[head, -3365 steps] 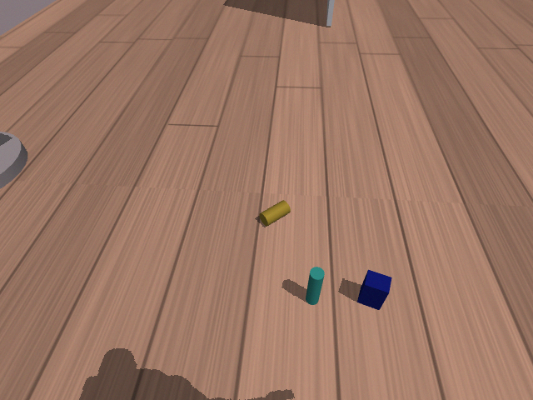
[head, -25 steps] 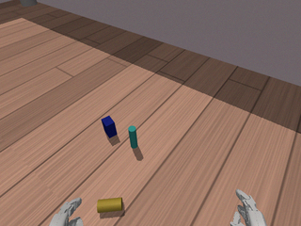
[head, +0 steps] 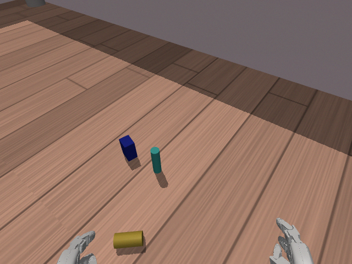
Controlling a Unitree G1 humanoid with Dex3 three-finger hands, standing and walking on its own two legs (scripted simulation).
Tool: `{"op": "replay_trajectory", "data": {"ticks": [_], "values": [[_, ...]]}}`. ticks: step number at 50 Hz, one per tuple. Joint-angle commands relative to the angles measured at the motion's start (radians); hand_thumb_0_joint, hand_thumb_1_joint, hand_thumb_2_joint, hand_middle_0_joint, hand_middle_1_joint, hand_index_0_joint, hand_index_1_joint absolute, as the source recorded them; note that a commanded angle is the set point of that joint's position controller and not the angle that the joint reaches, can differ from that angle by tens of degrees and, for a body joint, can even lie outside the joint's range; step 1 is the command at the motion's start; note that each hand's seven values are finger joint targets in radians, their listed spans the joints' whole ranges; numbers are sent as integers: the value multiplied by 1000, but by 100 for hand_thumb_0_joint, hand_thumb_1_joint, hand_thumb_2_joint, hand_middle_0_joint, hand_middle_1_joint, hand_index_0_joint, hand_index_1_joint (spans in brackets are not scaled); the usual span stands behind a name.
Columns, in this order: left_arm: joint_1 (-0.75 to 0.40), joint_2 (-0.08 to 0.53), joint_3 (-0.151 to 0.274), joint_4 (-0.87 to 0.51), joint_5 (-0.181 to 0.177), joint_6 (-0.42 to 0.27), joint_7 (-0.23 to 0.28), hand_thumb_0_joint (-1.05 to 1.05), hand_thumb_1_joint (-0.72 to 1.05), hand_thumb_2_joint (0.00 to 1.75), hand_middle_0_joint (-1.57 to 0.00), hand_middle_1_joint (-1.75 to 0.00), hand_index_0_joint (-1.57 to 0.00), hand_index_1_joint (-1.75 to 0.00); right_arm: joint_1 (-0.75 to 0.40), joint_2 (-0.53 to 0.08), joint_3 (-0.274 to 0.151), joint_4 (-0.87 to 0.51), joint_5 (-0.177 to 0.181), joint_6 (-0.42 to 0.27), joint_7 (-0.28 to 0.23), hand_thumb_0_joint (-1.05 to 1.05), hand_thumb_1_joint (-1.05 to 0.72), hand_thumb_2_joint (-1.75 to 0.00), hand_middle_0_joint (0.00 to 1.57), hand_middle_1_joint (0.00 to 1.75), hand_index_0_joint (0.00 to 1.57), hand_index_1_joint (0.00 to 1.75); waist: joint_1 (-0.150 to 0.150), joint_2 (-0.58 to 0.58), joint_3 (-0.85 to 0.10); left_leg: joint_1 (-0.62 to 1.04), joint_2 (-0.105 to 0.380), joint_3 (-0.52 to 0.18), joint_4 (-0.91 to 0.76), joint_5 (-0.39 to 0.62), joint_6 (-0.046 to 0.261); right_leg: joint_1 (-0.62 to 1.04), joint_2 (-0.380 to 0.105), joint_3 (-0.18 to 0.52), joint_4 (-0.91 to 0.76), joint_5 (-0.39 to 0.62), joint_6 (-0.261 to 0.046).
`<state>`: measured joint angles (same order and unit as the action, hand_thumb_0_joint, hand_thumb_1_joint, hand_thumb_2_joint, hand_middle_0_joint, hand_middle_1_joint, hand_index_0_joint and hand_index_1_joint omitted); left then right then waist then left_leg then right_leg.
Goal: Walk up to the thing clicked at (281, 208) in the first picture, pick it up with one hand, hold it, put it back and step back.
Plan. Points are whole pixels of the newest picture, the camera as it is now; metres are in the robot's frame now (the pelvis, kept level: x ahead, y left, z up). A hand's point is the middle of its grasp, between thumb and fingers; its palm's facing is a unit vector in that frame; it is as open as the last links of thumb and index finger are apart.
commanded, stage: home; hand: left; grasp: from above
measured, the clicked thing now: (128, 239) +0.42 +0.25 -0.68
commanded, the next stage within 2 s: stand in 0.68 s
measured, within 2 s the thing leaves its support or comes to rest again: neither
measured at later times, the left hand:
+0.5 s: hand out of the picture +0.16 +0.18 -0.04, palm faces +0.04 -0.98 -0.21, open 7.4 cm
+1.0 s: hand out of the picture +0.13 +0.23 -0.10, palm faces +0.02 -0.94 -0.33, open 7.4 cm
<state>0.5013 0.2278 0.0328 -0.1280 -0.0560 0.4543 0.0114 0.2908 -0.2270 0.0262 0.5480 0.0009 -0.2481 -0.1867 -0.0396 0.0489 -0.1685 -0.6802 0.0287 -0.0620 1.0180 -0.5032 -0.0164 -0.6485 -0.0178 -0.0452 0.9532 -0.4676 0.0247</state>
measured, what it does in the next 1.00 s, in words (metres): stands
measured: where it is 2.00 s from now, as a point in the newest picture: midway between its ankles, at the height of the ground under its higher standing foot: outside the picture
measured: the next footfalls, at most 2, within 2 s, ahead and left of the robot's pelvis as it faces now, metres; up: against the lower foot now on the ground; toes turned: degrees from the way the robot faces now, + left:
none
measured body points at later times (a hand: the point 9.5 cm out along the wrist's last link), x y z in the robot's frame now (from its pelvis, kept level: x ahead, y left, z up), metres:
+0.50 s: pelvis +0.00 +0.00 +0.00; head +0.01 +0.01 +0.45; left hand +0.16 +0.23 -0.03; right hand +0.16 -0.25 -0.06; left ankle +0.00 +0.13 -0.68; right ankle +0.01 -0.14 -0.68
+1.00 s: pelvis -0.01 +0.01 +0.02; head +0.00 +0.01 +0.47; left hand +0.13 +0.28 -0.07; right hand +0.11 -0.27 -0.09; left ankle +0.00 +0.13 -0.68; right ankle +0.01 -0.14 -0.68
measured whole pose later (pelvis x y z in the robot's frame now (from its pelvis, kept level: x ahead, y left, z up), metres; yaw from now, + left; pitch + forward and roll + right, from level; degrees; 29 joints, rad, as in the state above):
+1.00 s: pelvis -0.01 +0.01 +0.02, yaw +0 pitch +1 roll +0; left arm 0.22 0.29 0.03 0.60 0.05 0.09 0.03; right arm 0.19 -0.29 -0.04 0.83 -0.06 -0.05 -0.02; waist 0.02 -0.01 0.01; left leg -0.43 -0.01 -0.02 0.83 -0.41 0.01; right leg -0.43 -0.06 0.00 0.82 -0.40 0.04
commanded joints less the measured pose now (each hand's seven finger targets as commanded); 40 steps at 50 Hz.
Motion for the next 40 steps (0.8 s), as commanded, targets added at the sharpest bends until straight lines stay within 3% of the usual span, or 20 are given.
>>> {"op": "replay_trajectory", "data": {"ticks": [1,2,4,10,12,15,22,27,30,33,38,39,40], "values": [[-33,104,57,-191,9,-51,13,0,90,90,-20,-30,-20,-30,-76,-115,-48,-170,5,-60,-10,0,-90,-90,20,30,20,30,-1,-27,-36,53,-29,24,-173,181,29,40,33,-22,-170,149,-20],[-25,118,72,-199,6,-50,13,0,90,90,-20,-30,-20,-30,-70,-121,-52,-166,6,-60,-11,0,-90,-90,20,30,20,30,6,-16,-57,57,-29,22,-173,182,28,52,33,-22,-166,151,-21],[-23,107,60,-206,8,-49,13,0,90,90,-20,-30,-20,-30,-69,-116,-50,-168,6,-61,-11,0,-90,-90,20,30,20,30,2,-9,-84,74,-29,23,-164,227,27,59,32,-21,-158,192,-22],[-27,116,68,-211,6,-51,15,0,90,90,-20,-30,-20,-30,-72,-122,-54,-174,7,-58,-12,0,-90,-90,20,30,20,30,-1,-17,-59,58,-28,22,-165,195,29,44,34,-23,-161,163,-20],[-17,119,66,-219,9,-51,16,0,90,90,-20,-30,-20,-30,-61,-120,-55,-169,4,-58,-11,0,-90,-90,20,30,20,30,-1,2,-86,78,-26,21,-162,243,25,54,35,-25,-146,204,-23],[-24,109,51,-210,8,-51,16,0,90,90,-20,-30,-20,-30,-63,-126,-56,-171,5,-55,-10,0,-90,-90,20,30,20,30,-3,3,-56,68,-22,11,-177,213,23,34,38,-29,-144,172,-25],[-15,110,63,-205,5,-50,16,0,90,90,-20,-30,-20,-30,-53,-122,-56,-165,5,-53,-9,0,-90,-90,20,30,20,30,-3,4,-87,84,-22,16,-156,281,22,56,37,-27,-137,231,-25],[-25,110,61,-201,6,-46,16,0,90,90,-20,-30,-20,-30,-73,-122,-54,-172,6,-53,-9,0,-90,-90,20,30,20,30,1,-14,-47,55,-22,13,-178,179,27,40,38,-29,-156,144,-22],[-8,110,56,-212,7,-44,16,0,90,90,-20,-30,-20,-30,-67,-124,-56,-176,6,-51,-8,0,-90,-90,20,30,20,30,0,17,-72,76,-20,11,-178,219,21,40,40,-30,-140,176,-26],[-32,109,57,-211,4,-45,16,0,90,90,-20,-30,-20,-30,-70,-124,-53,-173,7,-50,-6,0,-90,-90,20,30,20,30,0,14,-38,63,-14,-3,-190,183,20,22,41,-32,-139,147,-25],[-22,110,60,-214,3,-43,16,0,90,90,-20,-30,-20,-30,-68,-117,-52,-183,9,-50,-8,0,-90,-90,20,30,20,30,-3,-17,-59,52,-26,17,-167,182,28,38,36,-25,-159,151,-22],[-312,189,55,137,123,-261,55,0,90,90,-20,-30,-20,-30,-133,-232,-91,76,-116,65,52,0,-90,-90,20,30,20,30,73,-79,160,99,15,-20,-228,411,68,216,-39,56,-187,200,-68],[-205,207,73,319,127,-329,52,0,90,90,-20,-30,-20,-30,-132,-237,-108,80,-112,109,82,0,-90,-90,20,30,20,30,72,-140,77,169,-3,21,-213,394,81,239,-60,119,-238,196,-99]]}}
